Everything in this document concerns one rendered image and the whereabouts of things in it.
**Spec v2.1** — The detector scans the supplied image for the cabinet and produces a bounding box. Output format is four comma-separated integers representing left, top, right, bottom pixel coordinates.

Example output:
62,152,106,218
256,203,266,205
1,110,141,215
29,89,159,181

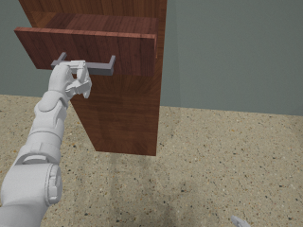
18,0,168,156

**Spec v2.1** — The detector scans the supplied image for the left robot forearm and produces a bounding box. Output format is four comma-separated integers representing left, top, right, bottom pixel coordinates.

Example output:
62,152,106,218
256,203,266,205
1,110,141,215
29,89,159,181
0,91,69,205

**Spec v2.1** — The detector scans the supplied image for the drawer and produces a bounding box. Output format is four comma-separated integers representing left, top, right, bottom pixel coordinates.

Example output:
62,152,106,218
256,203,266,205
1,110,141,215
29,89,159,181
13,12,159,77

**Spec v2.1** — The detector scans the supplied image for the handle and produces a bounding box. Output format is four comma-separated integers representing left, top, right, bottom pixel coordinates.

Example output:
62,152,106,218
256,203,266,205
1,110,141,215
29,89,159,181
50,52,116,76

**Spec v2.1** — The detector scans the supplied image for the right robot hand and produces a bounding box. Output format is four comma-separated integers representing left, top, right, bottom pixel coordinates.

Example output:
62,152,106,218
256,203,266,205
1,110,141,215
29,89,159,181
230,215,251,227

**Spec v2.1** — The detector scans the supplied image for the left robot upper arm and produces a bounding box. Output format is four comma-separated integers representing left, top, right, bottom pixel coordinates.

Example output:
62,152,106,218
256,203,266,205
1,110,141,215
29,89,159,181
0,163,62,227

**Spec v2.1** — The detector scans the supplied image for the left robot hand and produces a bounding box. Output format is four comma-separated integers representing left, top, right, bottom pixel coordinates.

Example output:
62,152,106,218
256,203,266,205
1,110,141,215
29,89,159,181
48,60,92,102

